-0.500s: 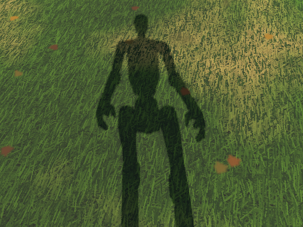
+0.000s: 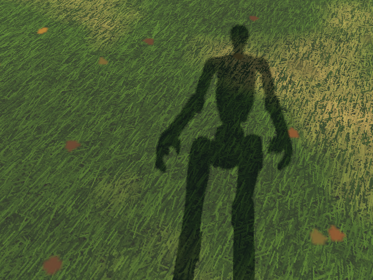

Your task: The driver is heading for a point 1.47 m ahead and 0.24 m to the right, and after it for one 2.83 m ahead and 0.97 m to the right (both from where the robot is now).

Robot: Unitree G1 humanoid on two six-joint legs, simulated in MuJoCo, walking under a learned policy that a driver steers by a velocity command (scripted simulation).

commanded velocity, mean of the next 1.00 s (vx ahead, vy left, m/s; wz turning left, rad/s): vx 0.03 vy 0.00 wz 0.07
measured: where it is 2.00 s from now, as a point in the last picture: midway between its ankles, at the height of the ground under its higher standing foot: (162, 258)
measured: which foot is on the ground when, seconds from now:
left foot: down 0.00-0.88, up 0.90-1.00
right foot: up 0.00-0.16, down 0.18-1.00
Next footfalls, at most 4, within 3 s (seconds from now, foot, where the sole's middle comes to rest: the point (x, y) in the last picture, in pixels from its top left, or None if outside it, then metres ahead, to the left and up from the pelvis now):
0.18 right None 0.05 -0.13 -0.78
1.16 left None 0.16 0.09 -0.78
1.66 right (192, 274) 0.50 -0.04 -0.78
2.20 left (148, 197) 0.80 0.13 -0.78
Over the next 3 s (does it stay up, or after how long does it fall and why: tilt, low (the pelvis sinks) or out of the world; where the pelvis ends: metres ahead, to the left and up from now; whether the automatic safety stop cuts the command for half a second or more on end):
stays up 1.06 -0.01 0.00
